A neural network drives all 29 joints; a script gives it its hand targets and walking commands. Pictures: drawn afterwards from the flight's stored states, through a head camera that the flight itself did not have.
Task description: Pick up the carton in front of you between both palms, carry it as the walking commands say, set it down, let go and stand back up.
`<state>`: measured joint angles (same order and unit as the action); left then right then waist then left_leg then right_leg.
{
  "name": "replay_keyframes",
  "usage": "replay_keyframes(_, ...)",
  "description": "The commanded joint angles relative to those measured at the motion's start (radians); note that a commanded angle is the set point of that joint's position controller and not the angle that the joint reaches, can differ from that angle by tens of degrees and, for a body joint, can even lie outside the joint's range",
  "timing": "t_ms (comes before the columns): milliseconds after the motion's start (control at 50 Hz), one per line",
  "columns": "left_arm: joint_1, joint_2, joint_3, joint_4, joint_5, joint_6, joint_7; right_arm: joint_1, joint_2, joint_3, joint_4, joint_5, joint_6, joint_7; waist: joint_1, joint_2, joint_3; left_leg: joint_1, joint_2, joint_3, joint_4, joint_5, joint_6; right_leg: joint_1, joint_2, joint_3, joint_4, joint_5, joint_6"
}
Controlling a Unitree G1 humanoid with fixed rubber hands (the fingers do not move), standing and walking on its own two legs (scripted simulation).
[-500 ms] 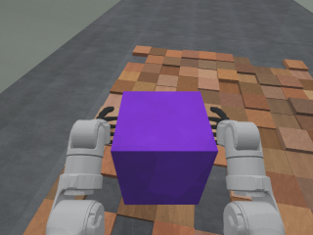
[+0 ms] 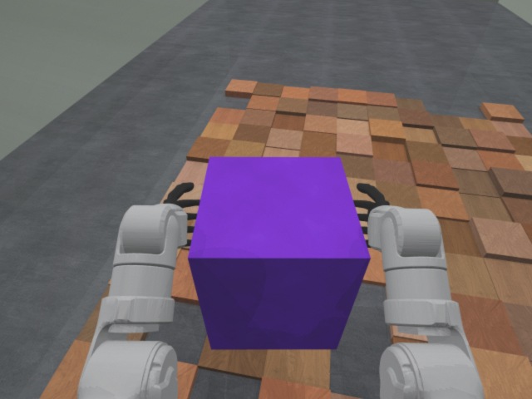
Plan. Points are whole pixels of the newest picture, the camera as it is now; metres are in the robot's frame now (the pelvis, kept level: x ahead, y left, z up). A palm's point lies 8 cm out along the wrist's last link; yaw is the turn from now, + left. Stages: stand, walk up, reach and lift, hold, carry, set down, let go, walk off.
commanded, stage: carry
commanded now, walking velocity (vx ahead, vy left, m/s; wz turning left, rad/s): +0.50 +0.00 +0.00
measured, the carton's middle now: (274, 255) +0.35 +0.00 +0.05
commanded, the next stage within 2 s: none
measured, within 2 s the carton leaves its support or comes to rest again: neither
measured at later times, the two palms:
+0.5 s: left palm (198, 166) +0.49 +0.14 +0.12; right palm (364, 169) +0.49 -0.16 +0.12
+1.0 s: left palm (193, 109) +0.78 +0.20 +0.08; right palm (311, 110) +0.78 -0.10 +0.08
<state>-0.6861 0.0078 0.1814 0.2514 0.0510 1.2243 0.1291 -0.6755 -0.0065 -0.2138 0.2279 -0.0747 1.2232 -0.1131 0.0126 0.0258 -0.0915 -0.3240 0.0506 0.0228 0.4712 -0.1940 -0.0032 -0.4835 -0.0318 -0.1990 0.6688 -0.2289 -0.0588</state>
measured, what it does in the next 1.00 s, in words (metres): walks ahead: left foot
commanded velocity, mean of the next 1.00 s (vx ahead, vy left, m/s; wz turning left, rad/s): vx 0.50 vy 0.00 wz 0.00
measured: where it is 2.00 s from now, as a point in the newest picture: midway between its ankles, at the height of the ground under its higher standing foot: (264, 230)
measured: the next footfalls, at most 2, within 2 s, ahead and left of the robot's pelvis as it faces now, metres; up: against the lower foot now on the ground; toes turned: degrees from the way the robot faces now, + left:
left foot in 0.82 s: +0.48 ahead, +0.12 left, +0.00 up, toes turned +9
right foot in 1.26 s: +0.81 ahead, -0.06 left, +0.01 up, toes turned -8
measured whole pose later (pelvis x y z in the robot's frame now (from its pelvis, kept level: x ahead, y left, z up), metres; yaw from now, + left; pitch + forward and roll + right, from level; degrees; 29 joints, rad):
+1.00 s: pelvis +0.42 +0.04 +0.00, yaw +1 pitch +5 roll -1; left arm -0.66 0.01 0.19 0.15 0.03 1.20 0.12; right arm -0.61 0.05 -0.22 0.09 -0.10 1.19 -0.12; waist 0.01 -0.01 0.03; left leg -0.34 0.00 0.14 0.41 -0.18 0.08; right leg -0.52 -0.05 -0.05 1.07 -0.39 -0.01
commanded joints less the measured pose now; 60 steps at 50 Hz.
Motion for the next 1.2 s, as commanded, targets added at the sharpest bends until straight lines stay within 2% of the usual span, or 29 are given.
replay_keyframes(0,-0.772,-1.148,-0.551,-0.155,-0.435,-0.041,-0.233,-0.757,1.125,0.564,-0.124,0.432,-0.026,0.232,-0.016,-0.012,-0.334,0.006,0.081,-0.084,-0.122,-0.389,0.035,0.182,-0.119,0.208,-0.207,-0.421,0.002)
replay_keyframes(60,-0.775,-1.139,-0.556,-0.164,-0.429,-0.041,-0.224,-0.78,1.123,0.578,-0.134,0.443,-0.026,0.231,0.003,-0.024,-0.327,-0.023,0.049,-0.023,-0.071,-0.286,0.023,0.243,-0.136,0.238,-0.231,-0.396,-0.019)
replay_keyframes(120,-0.711,-1.114,-0.54,-0.128,-0.413,-0.037,-0.218,-0.703,1.115,0.558,-0.072,0.43,-0.023,0.235,0.011,-0.112,-0.349,-0.029,-0.014,0.082,0.03,-0.175,0.013,0.282,-0.205,0.308,-0.279,-0.479,-0.074)
replay_keyframes(160,-0.701,-1.111,-0.531,-0.11,-0.404,-0.039,-0.223,-0.685,1.107,0.537,-0.039,0.413,-0.027,0.238,-0.004,-0.101,-0.329,0.036,-0.012,0.076,-0.019,-0.203,0.026,0.201,-0.197,0.266,-0.25,-0.534,-0.071)
replay_keyframes(180,-0.712,-1.116,-0.532,-0.11,-0.405,-0.041,-0.225,-0.692,1.106,0.53,-0.031,0.409,-0.029,0.24,-0.017,-0.046,-0.308,0.094,0.028,0.02,-0.079,-0.253,0.039,0.123,-0.162,0.201,-0.184,-0.511,-0.044)
replay_keyframes(220,-0.77,-1.129,-0.538,-0.114,-0.41,-0.047,-0.226,-0.705,1.102,0.523,-0.025,0.402,-0.033,0.243,-0.055,0.197,-0.231,0.224,0.234,-0.355,-0.273,-0.482,0.113,-0.127,-0.025,0.043,0.133,-0.307,0.032)
replay_keyframes(240,-0.781,-1.128,-0.537,-0.103,-0.41,-0.047,-0.224,-0.715,1.099,0.521,-0.026,0.403,-0.034,0.244,-0.072,0.222,-0.17,0.306,0.288,-0.444,-0.302,-0.51,0.156,-0.278,0.013,0.032,0.173,-0.272,0.038)
replay_keyframes(260,-0.788,-1.136,-0.541,-0.1,-0.413,-0.046,-0.222,-0.735,1.099,0.524,-0.042,0.411,-0.037,0.242,-0.081,0.199,-0.164,0.357,0.308,-0.457,-0.292,-0.45,0.187,-0.34,-0.012,0.075,0.185,-0.262,0.031)
replay_keyframes(300,-0.784,-1.145,-0.541,-0.106,-0.418,-0.044,-0.215,-0.781,1.108,0.546,-0.099,0.44,-0.045,0.234,-0.081,0.153,-0.214,0.425,0.285,-0.359,-0.246,-0.232,0.181,-0.321,-0.017,0.082,0.142,-0.228,0.028)
replay_keyframes(360,-0.741,-1.14,-0.529,-0.106,-0.418,-0.037,-0.203,-0.791,1.112,0.57,-0.154,0.462,-0.043,0.221,-0.07,0.188,-0.276,0.381,0.221,-0.2,-0.165,0.013,0.134,-0.127,0.033,0.026,0.0,-0.167,0.037)
replay_keyframes(400,-0.68,-1.134,-0.513,-0.086,-0.406,-0.032,-0.201,-0.755,1.119,0.577,-0.146,0.459,-0.037,0.216,-0.033,0.133,-0.331,0.194,0.155,-0.053,-0.031,0.059,0.08,0.224,0.05,-0.001,-0.171,-0.051,0.025)
replay_keyframes(420,-0.67,-1.127,-0.504,-0.09,-0.394,-0.038,-0.199,-0.757,1.131,0.578,-0.154,0.462,-0.032,0.221,0.006,0.012,-0.393,0.039,0.083,0.039,0.142,0.152,0.023,0.436,-0.041,0.175,-0.212,-0.119,-0.033)
replay_keyframes(440,-0.644,-1.101,-0.493,-0.087,-0.376,-0.044,-0.194,-0.79,1.142,0.58,-0.172,0.476,-0.025,0.229,0.048,-0.245,-0.421,-0.239,0.016,0.097,0.382,0.098,-0.034,0.663,-0.213,0.484,-0.192,0.002,-0.141)
replay_keyframes(460,-0.625,-1.089,-0.486,-0.093,-0.368,-0.044,-0.193,-0.796,1.148,0.588,-0.163,0.487,-0.025,0.233,0.072,-0.342,-0.392,-0.506,-0.07,0.064,0.528,-0.343,-0.029,0.787,-0.306,0.697,-0.248,0.152,-0.226)
replay_keyframes(500,-0.728,-1.106,-0.527,-0.206,-0.398,-0.048,-0.195,-0.802,1.159,0.604,-0.162,0.491,-0.029,0.229,0.054,-0.087,-0.367,-0.545,0.012,-0.042,0.622,-0.375,0.006,0.704,-0.353,0.724,-0.265,0.191,-0.24)
replay_keyframes(520,-0.808,-1.115,-0.553,-0.277,-0.42,-0.05,-0.194,-0.81,1.169,0.61,-0.173,0.497,-0.028,0.226,0.045,-0.058,-0.333,-0.495,0.037,-0.041,0.546,-0.315,0.012,0.622,-0.332,0.652,-0.288,0.193,-0.204)
replay_keyframes(560,-0.883,-1.126,-0.594,-0.373,-0.46,-0.043,-0.193,-0.808,1.176,0.63,-0.22,0.504,-0.025,0.211,0.036,-0.161,-0.331,-0.388,0.031,-0.001,0.377,-0.183,-0.011,0.574,-0.252,0.444,-0.313,0.221,-0.129)
replay_keyframes(580,-0.872,-1.128,-0.601,-0.385,-0.47,-0.036,-0.195,-0.801,1.172,0.634,-0.241,0.499,-0.023,0.2,0.042,-0.202,-0.338,-0.364,0.025,0.01,0.334,-0.103,-0.021,0.587,-0.228,0.397,-0.319,0.255,-0.116)
replay_keyframes(660,-0.751,-1.123,-0.62,-0.327,-0.467,-0.013,-0.221,-0.686,1.115,0.618,-0.233,0.425,-0.013,0.172,0.066,-0.151,-0.351,-0.318,-0.016,0.049,0.113,0.147,-0.021,0.689,-0.179,0.275,-0.275,0.481,-0.091)
replay_keyframes(740,-0.69,-1.127,-0.624,-0.23,-0.452,-0.02,-0.256,-0.613,1.073,0.597,-0.152,0.357,-0.011,0.187,0.089,-0.151,-0.29,-0.188,-0.051,0.093,-0.119,0.363,0.005,0.664,-0.145,0.205,-0.204,0.495,-0.06)
replay_keyframes(780,-0.693,-1.146,-0.632,-0.187,-0.455,-0.029,-0.27,-0.597,1.063,0.584,-0.107,0.338,-0.016,0.198,0.022,-0.122,-0.328,0.122,-0.069,0.157,-0.195,0.429,0.024,0.538,-0.104,0.132,-0.043,0.521,-0.016)
replay_keyframes(800,-0.701,-1.15,-0.634,-0.164,-0.457,-0.034,-0.277,-0.587,1.05,0.574,-0.085,0.329,-0.021,0.203,-0.024,-0.094,-0.379,0.319,-0.044,0.155,-0.134,0.379,0.023,0.419,-0.08,0.096,0.103,0.4,0.013)
replay_keyframes(820,-0.7,-1.149,-0.646,-0.178,-0.464,-0.032,-0.275,-0.534,1.018,0.547,-0.066,0.312,-0.02,0.205,-0.054,0.056,-0.47,0.643,0.199,-0.094,0.034,0.467,0.082,0.119,-0.067,0.12,0.313,0.038,0.051)
replay_keyframes(840,-0.715,-1.169,-0.613,-0.145,-0.457,-0.028,-0.277,-0.581,1.011,0.542,-0.061,0.302,-0.034,0.205,-0.057,0.252,-0.549,0.869,0.364,-0.428,0.006,0.309,0.254,-0.196,0.045,0.152,0.557,-0.341,0.067)
replay_keyframes(860,-0.725,-1.172,-0.622,-0.163,-0.465,-0.034,-0.278,-0.556,1.041,0.553,-0.074,0.32,-0.042,0.209,-0.061,0.204,-0.51,0.814,0.353,-0.479,-0.069,0.093,0.259,-0.308,0.017,0.193,0.622,-0.335,0.051)
replay_keyframes(900,-0.806,-1.22,-0.649,-0.223,-0.483,-0.051,-0.272,-0.681,1.105,0.591,-0.196,0.371,-0.062,0.216,-0.063,0.07,-0.417,0.639,0.297,-0.38,-0.13,0.153,0.202,-0.3,-0.034,0.2,0.543,-0.204,0.037)
replay_keyframes(920,-0.809,-1.236,-0.652,-0.244,-0.488,-0.057,-0.266,-0.735,1.129,0.617,-0.248,0.398,-0.067,0.216,-0.056,0.055,-0.398,0.569,0.284,-0.318,-0.151,0.204,0.187,-0.264,-0.057,0.203,0.482,-0.161,0.042)
replay_keyframes(1040,-0.655,-1.183,-0.669,-0.335,-0.412,-0.079,-0.196,-0.701,1.154,0.707,-0.359,0.483,-0.072,0.23,-0.05,0.112,-0.412,0.593,0.211,-0.12,-0.171,0.346,0.179,-0.273,-0.055,0.138,0.255,-0.007,0.067)
replay_keyframes(1180,-0.587,-1.028,-0.662,-0.366,-0.336,-0.059,-0.183,-0.66,1.058,0.743,-0.352,0.494,-0.057,0.245,-0.078,0.108,-0.298,0.522,0.145,0.017,-0.126,0.579,0.146,-0.095,0.024,0.018,-0.126,0.197,0.008)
